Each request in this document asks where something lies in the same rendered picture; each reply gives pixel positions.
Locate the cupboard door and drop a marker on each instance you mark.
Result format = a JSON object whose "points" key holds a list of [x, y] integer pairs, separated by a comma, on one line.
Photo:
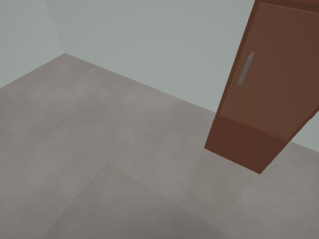
{"points": [[281, 87]]}

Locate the handle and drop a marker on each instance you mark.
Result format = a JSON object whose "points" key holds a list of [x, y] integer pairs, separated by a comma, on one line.
{"points": [[245, 68]]}

